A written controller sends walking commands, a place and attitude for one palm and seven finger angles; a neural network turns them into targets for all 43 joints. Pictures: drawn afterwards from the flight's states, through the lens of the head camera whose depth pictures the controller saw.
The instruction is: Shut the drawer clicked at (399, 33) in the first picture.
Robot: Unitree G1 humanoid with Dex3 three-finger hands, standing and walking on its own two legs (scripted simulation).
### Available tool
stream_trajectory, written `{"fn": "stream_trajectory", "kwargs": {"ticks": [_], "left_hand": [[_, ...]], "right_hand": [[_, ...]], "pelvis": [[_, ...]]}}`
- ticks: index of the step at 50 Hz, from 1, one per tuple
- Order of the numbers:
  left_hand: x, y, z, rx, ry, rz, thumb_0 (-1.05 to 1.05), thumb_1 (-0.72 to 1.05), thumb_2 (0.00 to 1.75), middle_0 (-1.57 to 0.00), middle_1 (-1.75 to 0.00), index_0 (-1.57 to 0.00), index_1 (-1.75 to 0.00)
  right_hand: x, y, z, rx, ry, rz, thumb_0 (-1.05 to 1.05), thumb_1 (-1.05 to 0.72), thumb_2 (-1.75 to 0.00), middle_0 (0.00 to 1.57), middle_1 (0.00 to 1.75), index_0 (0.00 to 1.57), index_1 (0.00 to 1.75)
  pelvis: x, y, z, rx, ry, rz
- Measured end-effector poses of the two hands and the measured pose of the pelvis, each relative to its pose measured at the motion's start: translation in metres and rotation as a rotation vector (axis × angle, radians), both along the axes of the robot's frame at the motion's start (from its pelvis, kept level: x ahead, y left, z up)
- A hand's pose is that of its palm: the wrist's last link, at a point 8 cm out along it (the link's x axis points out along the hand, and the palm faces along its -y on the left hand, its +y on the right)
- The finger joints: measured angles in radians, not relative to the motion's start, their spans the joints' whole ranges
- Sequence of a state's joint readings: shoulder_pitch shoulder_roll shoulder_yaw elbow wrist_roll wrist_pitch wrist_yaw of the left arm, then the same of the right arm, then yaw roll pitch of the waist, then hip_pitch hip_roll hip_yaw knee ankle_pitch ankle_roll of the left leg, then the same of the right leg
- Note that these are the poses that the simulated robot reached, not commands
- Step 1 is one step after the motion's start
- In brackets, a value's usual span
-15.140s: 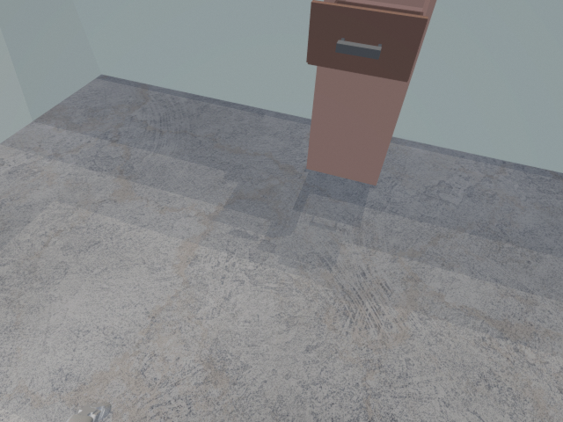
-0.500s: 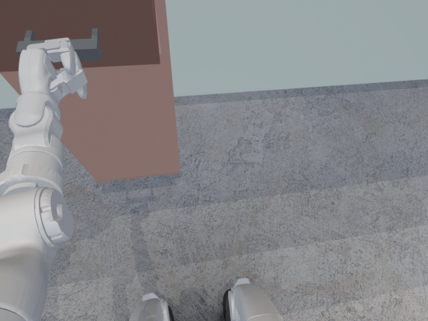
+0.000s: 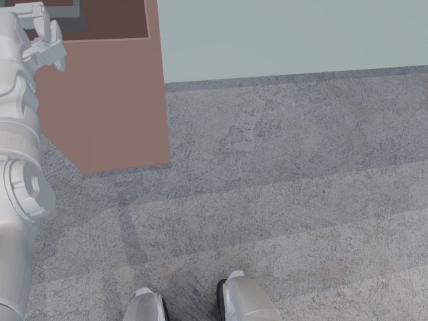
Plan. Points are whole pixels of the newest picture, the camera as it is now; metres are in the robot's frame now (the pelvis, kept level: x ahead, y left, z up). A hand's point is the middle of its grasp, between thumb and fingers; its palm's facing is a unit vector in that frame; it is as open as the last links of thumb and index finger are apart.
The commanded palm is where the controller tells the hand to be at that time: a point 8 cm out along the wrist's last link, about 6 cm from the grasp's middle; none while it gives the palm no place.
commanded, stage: push the drawer shut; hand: left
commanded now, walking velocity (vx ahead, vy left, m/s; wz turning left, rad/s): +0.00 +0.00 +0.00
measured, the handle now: (40, 10) +0.65 +0.20 +0.10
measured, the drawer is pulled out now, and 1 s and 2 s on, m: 0.00 0.00 0.00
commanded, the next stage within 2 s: pull the fist back off the drawer in 0.32 s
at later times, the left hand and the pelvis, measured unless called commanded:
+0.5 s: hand (54, 39) +0.57 +0.17 +0.11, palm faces +0.03 -1.00 -0.04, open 3.2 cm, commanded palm +0.60 +0.19 +0.10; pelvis -0.03 +0.00 -0.02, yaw +0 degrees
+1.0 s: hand (59, 43) +0.57 +0.17 +0.10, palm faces +0.03 -1.00 -0.01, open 3.1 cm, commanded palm +0.54 +0.20 +0.10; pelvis -0.02 +0.01 -0.01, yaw -1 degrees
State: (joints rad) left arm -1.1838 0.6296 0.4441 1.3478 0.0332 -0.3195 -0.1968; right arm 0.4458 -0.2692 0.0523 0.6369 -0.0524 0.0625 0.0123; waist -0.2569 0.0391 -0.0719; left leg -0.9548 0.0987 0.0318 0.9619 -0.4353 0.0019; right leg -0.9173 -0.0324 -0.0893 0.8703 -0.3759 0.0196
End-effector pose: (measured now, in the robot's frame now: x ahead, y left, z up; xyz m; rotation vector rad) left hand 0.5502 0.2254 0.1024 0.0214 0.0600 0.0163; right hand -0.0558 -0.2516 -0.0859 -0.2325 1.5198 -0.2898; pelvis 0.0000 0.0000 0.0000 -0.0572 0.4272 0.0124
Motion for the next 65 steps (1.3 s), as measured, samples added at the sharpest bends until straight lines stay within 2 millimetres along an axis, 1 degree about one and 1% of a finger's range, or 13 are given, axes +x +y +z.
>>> {"fn": "stream_trajectory", "kwargs": {"ticks": [9,19,25,31,38,44,49,59,63,65], "left_hand": [[0.003,0.006,0.002,0.005,0.004,0.008,-0.01,0.63,0.90,-1.40,-1.60,-1.40,-1.60],[0.002,0.004,0.005,0.012,-0.005,0.013,0.03,0.63,0.92,-1.40,-1.60,-1.40,-1.60],[0.002,0.002,0.006,0.015,-0.006,0.017,0.05,0.65,0.94,-1.40,-1.60,-1.40,-1.60],[0.001,0.001,0.006,0.015,-0.003,0.014,0.05,0.66,0.94,-1.40,-1.60,-1.40,-1.60],[0.001,0.001,0.006,0.015,-0.005,0.013,0.05,0.67,0.93,-1.40,-1.60,-1.40,-1.60],[-0.001,-0.002,0.005,0.011,-0.011,0.014,0.04,0.71,0.92,-1.40,-1.60,-1.40,-1.60],[-0.003,-0.004,0.002,-0.005,-0.013,0.015,0.02,0.76,0.90,-1.40,-1.60,-1.40,-1.60],[-0.009,0.000,-0.001,-0.008,-0.011,0.033,0.01,0.86,0.90,-1.40,-1.60,-1.40,-1.60],[-0.009,0.004,0.002,-0.004,-0.029,0.038,0.01,0.88,0.90,-1.40,-1.60,-1.40,-1.60],[-0.012,0.006,0.005,0.005,-0.051,0.033,0.01,0.88,0.90,-1.40,-1.60,-1.40,-1.60]], "right_hand": [[-0.016,0.002,0.000,-0.014,0.021,0.009,0.00,-0.91,-0.90,0.20,0.30,0.20,0.30],[-0.042,0.008,-0.001,-0.019,0.041,0.009,0.00,-0.91,-0.90,0.20,0.30,0.20,0.30],[-0.055,0.012,-0.003,-0.019,0.038,0.006,0.00,-0.91,-0.90,0.20,0.30,0.20,0.30],[-0.062,0.016,-0.004,-0.013,0.034,0.005,0.00,-0.91,-0.90,0.20,0.30,0.21,0.30],[-0.062,0.019,-0.004,-0.002,0.034,0.000,0.00,-0.91,-0.90,0.20,0.30,0.21,0.30],[-0.056,0.020,-0.005,0.013,0.035,-0.002,0.00,-0.91,-0.90,0.20,0.30,0.20,0.30],[-0.043,0.018,-0.003,0.022,0.018,-0.007,0.00,-0.91,-0.90,0.20,0.30,0.20,0.30],[0.000,0.009,0.000,0.031,-0.031,-0.004,0.00,-0.91,-0.90,0.20,0.30,0.20,0.30],[0.018,0.003,0.001,0.025,-0.051,0.001,0.00,-0.91,-0.90,0.20,0.30,0.20,0.30],[0.028,0.001,0.002,0.027,-0.065,-0.004,0.00,-0.91,-0.90,0.20,0.30,0.20,0.30]], "pelvis": [[-0.010,0.001,-0.006,-0.014,0.019,0.016],[-0.025,0.003,-0.014,-0.024,0.035,0.022],[-0.031,0.005,-0.017,-0.026,0.041,0.019],[-0.036,0.006,-0.019,-0.026,0.042,0.015],[-0.037,0.008,-0.020,-0.025,0.040,0.011],[-0.033,0.008,-0.017,-0.020,0.034,0.006],[-0.025,0.008,-0.011,-0.014,0.021,-0.005],[-0.001,0.006,0.002,-0.001,-0.012,-0.014],[0.008,0.004,0.005,0.002,-0.017,-0.014],[0.014,0.003,0.008,0.004,-0.021,-0.019]]}}
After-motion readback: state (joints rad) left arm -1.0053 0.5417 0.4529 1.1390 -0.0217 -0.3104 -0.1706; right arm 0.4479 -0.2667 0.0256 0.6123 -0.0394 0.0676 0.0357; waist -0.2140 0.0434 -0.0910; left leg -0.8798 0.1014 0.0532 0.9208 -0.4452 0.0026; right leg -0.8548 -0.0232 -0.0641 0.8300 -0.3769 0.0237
